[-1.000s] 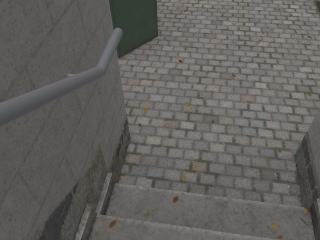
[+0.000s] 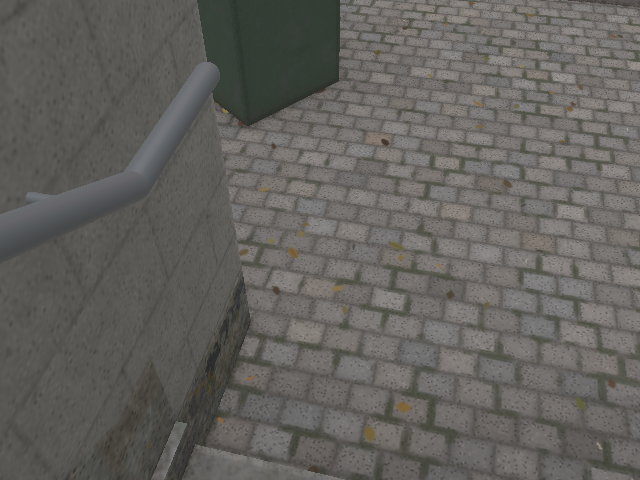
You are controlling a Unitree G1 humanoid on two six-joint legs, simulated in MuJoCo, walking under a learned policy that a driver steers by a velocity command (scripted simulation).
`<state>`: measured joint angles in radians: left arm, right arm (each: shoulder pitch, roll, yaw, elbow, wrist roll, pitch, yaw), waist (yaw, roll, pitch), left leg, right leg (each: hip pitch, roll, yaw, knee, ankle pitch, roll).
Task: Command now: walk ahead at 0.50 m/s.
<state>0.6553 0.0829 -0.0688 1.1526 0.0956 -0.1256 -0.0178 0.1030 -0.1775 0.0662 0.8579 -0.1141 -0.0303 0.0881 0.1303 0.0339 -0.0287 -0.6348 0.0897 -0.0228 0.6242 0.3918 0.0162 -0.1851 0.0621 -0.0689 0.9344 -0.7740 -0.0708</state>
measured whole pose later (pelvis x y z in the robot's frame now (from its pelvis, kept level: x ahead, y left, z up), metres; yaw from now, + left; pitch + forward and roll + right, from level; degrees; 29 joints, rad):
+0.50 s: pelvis +0.28 +0.01 -0.17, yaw -9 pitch +2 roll +5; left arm 0.12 0.23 0.00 0.94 0.09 -0.07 -0.08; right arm 0.56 -0.13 0.03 0.99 -0.10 -0.10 0.01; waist -0.08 -0.06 0.00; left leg -0.17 0.00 0.26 0.91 -0.76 -0.01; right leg -0.69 -0.14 0.01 0.59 0.51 -0.04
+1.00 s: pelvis +0.49 -0.04 -0.30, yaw -24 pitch +2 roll -1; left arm 0.23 0.25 0.04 0.82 0.02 -0.02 0.02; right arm 0.21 -0.22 -0.02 0.78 -0.01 -0.04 -0.02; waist 0.01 0.01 0.02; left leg -0.44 0.02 0.03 0.92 -0.39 -0.04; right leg -0.46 0.01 -0.02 0.80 -0.37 -0.02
